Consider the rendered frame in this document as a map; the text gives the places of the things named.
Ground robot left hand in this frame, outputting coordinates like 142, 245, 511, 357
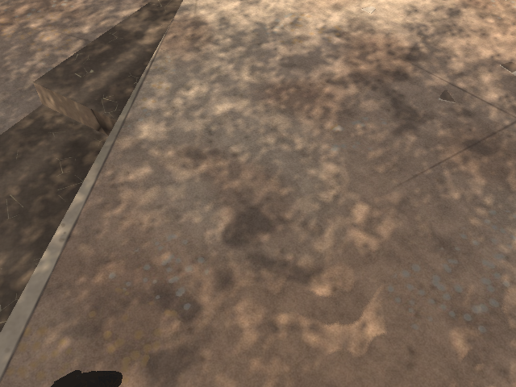
51, 370, 123, 387

